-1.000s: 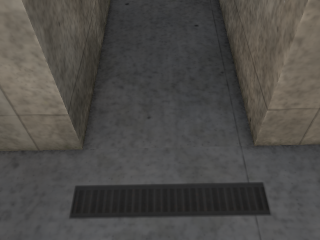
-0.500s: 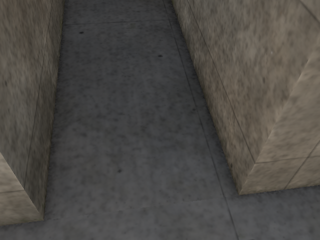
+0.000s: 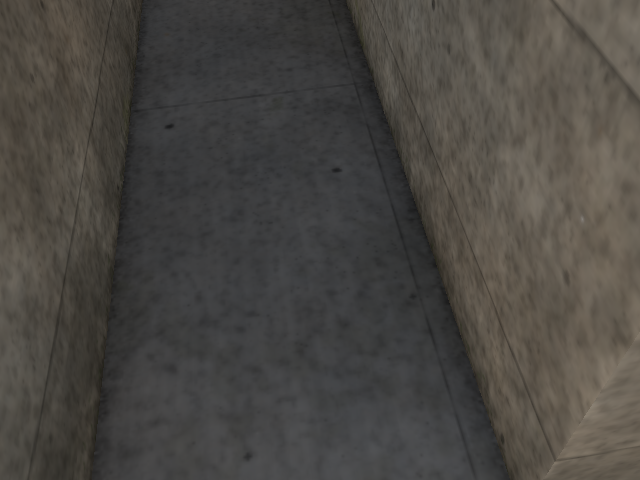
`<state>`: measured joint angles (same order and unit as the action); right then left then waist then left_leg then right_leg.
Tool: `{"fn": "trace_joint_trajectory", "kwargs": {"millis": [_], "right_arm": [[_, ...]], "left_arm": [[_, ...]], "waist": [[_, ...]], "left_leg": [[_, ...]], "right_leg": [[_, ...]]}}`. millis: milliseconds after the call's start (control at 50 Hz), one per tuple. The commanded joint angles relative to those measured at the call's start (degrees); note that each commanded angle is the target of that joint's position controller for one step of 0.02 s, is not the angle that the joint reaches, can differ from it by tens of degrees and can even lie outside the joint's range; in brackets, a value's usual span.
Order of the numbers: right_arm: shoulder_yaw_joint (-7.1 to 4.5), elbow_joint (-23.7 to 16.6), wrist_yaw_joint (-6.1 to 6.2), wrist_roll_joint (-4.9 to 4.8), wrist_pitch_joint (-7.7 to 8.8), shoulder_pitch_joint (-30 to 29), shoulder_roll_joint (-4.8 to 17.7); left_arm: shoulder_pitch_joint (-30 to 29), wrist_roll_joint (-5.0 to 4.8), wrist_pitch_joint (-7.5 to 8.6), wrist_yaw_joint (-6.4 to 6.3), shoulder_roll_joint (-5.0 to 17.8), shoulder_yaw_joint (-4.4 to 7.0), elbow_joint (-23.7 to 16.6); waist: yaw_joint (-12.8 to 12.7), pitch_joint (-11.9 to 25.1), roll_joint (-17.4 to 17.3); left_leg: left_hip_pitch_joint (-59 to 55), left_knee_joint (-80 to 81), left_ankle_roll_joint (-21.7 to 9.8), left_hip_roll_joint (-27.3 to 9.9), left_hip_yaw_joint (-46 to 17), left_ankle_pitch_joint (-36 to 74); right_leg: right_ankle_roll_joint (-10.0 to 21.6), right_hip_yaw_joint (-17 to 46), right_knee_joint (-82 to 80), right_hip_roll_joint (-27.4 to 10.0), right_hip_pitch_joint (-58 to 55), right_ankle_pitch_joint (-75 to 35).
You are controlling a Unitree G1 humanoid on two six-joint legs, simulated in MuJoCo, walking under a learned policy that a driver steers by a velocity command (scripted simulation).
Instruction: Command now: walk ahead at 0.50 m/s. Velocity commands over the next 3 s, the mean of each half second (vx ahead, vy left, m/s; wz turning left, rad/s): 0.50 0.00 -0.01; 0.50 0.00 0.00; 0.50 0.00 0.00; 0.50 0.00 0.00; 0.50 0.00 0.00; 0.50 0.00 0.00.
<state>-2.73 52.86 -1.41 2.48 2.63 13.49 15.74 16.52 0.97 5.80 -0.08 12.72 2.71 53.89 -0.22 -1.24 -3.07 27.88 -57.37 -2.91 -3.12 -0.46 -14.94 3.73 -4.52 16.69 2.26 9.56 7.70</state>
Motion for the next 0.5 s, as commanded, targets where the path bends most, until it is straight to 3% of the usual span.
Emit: {"fn": "trace_joint_trajectory", "kwargs": {"millis": [20, 100, 160, 220, 260, 280, 300, 320, 340, 360, 380, 400, 420, 460, 500], "right_arm": [[-0.26, -3.06, -0.39, 0.26, -0.58, -1.24, 2.02], [0.29, -6.58, -0.61, -0.14, -0.31, -10.45, 0.87], [0.20, -8.05, -1.19, -0.35, -0.30, -15.67, 1.01], [-0.13, -8.89, -1.76, -0.23, 0.57, -18.07, 1.87], [-0.45, -8.85, -1.60, -0.22, 1.21, -17.96, 2.93], [-0.58, -8.67, -0.91, -0.37, 1.59, -15.88, 3.37], [-0.70, -7.09, -0.52, -0.13, 1.68, -10.45, 3.03], [-1.41, -3.52, 0.00, 0.65, 2.09, -1.00, 3.94], [-2.62, -1.55, 0.97, 1.86, 2.59, 9.81, 8.32], [-4.38, -0.90, 1.00, 1.69, 2.12, 11.95, 14.81], [-3.86, -2.46, 0.53, -0.08, 1.55, 7.53, 12.30], [-2.71, -3.56, 0.58, -0.17, 1.54, 2.11, 8.31], [-1.98, -3.87, 0.78, -0.03, 1.89, -0.88, 5.50], [-0.90, -2.94, 1.45, -0.65, 2.66, -1.63, 2.98], [-0.33, -1.83, 1.73, -1.50, 3.76, 0.68, 2.35]], "left_arm": [[2.36, -0.89, 1.69, -0.04, 6.50, 1.70, -1.10], [5.56, -1.17, 1.78, 0.01, 5.92, 1.93, 0.54], [9.58, -0.94, 1.42, -1.99, 5.86, 1.73, 1.84], [10.00, -0.30, 1.36, -2.23, 6.56, 2.00, 2.36], [9.64, 0.23, 1.04, -2.41, 6.49, 2.01, 2.38], [8.40, 0.31, 0.85, -2.13, 8.23, 2.69, 1.43], [7.89, 0.31, 0.75, -1.75, 8.03, 2.69, 1.15], [7.77, 0.50, 0.15, -1.31, 7.16, 2.40, 0.95], [9.26, -0.11, 0.25, -1.03, 4.47, 1.39, -0.47], [16.47, -1.81, 0.01, -0.19, -1.39, 0.23, -0.51], [12.81, -0.12, -0.20, -0.78, 3.34, 1.29, 0.16], [6.89, -0.25, 0.07, -0.95, 4.28, 1.75, -1.16], [6.80, -0.83, 0.42, -1.21, 3.55, 1.44, -0.62], [6.73, 0.77, -1.08, -1.38, 2.01, 1.25, -0.52], [5.93, 1.27, -2.51, -0.94, 1.19, 1.17, -0.90]], "waist": [[0.73, -0.76, 6.33], [-1.17, -2.19, 8.29], [-2.89, -3.43, 8.45], [-2.54, -4.84, 8.56], [-2.11, -3.91, 9.94], [-1.61, -2.19, 8.49], [1.07, 1.51, 8.19], [4.96, 5.77, 5.05], [8.27, 12.49, -2.20], [4.73, 17.75, -18.19], [4.50, 13.16, -9.38], [3.36, 6.11, -4.19], [1.83, 5.06, -0.96], [-0.45, 3.73, -1.20], [-0.75, 3.80, -2.98]], "left_leg": [[7.34, 5.01, 0.97, -3.19, -1.25, 6.59], [6.91, 18.01, 2.01, -2.39, 1.22, 16.54], [7.57, 23.16, 1.96, -1.81, 1.22, 19.37], [6.45, 25.64, 0.56, -1.46, 1.27, 16.54], [4.34, 26.64, -1.00, -0.99, 1.93, 11.04], [0.90, 26.30, -2.01, -0.01, 3.11, 9.16], [-6.28, 27.09, -3.54, 1.99, 3.68, 7.63], [-17.05, 28.92, -4.91, 4.19, 5.47, 6.93], [-31.31, 31.05, -7.38, -7.35, -6.56, -2.03], [-45.17, 38.17, -14.82, -21.29, -33.16, -9.34], [-39.28, 42.85, -13.09, -19.19, -36.43, -8.97], [-32.14, 41.69, -10.79, -16.28, -25.43, -2.36], [-27.02, 41.17, -9.47, -14.43, -18.76, 9.96], [-21.17, 42.80, -8.81, -11.87, -11.92, 21.24], [-19.89, 44.91, -9.61, -10.29, -8.77, 23.18]], "right_leg": [[8.32, 11.94, -12.40, -15.45, -3.89, -6.09], [6.45, 7.32, -13.20, -12.81, -3.46, -6.35], [5.21, 7.40, -13.33, -14.15, -7.71, -4.76], [4.37, 5.91, -10.82, -15.47, -10.48, -10.61], [3.91, 4.73, -7.10, -15.44, -13.29, -14.51], [3.61, 4.47, -2.22, -15.30, -13.24, -22.29], [3.58, 4.00, 5.22, -14.98, -12.63, -30.66], [2.97, 2.53, 17.94, -12.37, -8.91, -33.36], [1.89, 0.31, 35.86, -9.24, 2.32, -16.61], [-0.22, -0.80, 56.27, 0.70, 23.89, 21.91], [1.44, 6.79, 62.40, -1.13, 28.85, 20.82], [2.56, 7.55, 61.33, -3.81, 29.83, 14.70], [2.47, 7.94, 57.86, -5.45, 26.01, 11.32], [1.21, 7.37, 51.37, -6.82, 20.43, 11.05], [0.04, 6.32, 47.89, -6.05, 17.72, 9.80]]}}
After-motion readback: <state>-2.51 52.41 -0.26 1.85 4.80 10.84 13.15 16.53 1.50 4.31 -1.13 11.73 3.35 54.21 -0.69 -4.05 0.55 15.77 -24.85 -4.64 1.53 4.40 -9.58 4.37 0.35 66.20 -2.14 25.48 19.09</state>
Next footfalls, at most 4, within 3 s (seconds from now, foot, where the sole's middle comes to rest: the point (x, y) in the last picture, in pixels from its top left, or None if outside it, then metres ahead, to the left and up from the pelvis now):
0.32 left None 0.35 0.16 -0.79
0.86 right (354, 435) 0.60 0.00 -0.79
1.34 left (242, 320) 0.90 0.27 -0.79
1.88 right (310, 227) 1.20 0.11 -0.79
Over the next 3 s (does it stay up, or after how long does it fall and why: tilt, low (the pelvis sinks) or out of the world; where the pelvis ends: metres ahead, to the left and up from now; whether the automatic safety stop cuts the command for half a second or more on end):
stays up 1.74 0.26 -0.02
